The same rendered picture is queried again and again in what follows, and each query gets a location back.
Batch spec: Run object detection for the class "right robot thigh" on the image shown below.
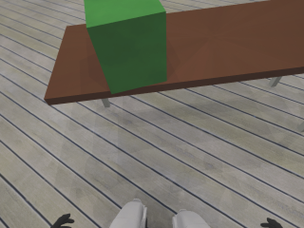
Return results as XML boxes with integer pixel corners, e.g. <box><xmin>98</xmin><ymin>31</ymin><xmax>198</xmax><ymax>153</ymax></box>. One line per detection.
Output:
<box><xmin>172</xmin><ymin>211</ymin><xmax>211</xmax><ymax>228</ymax></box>

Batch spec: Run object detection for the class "right robot hand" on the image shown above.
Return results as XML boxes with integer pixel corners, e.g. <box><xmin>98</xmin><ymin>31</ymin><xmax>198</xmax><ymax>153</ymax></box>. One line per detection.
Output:
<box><xmin>260</xmin><ymin>218</ymin><xmax>283</xmax><ymax>228</ymax></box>

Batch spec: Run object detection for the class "left robot shin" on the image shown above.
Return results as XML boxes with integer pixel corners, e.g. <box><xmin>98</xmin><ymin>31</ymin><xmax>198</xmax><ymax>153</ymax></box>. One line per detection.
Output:
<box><xmin>132</xmin><ymin>199</ymin><xmax>142</xmax><ymax>203</ymax></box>

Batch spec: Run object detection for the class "carton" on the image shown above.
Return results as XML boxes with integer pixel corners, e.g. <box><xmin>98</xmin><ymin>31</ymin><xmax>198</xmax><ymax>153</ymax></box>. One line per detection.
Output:
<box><xmin>84</xmin><ymin>0</ymin><xmax>167</xmax><ymax>94</ymax></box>

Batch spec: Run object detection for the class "table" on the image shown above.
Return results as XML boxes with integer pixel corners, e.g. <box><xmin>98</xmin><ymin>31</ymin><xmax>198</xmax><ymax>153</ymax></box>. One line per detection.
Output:
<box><xmin>44</xmin><ymin>0</ymin><xmax>304</xmax><ymax>133</ymax></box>

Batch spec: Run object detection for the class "left robot hand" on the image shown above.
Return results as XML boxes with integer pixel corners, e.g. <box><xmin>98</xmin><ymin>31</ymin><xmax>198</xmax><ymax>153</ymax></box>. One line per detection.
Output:
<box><xmin>50</xmin><ymin>214</ymin><xmax>75</xmax><ymax>228</ymax></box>

